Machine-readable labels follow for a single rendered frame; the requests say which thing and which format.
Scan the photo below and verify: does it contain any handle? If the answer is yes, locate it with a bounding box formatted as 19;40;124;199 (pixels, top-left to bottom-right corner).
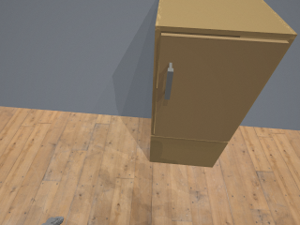
164;62;173;100

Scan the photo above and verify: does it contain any left robot hand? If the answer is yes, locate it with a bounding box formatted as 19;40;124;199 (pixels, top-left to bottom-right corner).
41;216;64;225

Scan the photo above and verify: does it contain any cupboard door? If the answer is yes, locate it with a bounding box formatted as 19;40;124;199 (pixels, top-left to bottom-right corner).
154;33;289;143

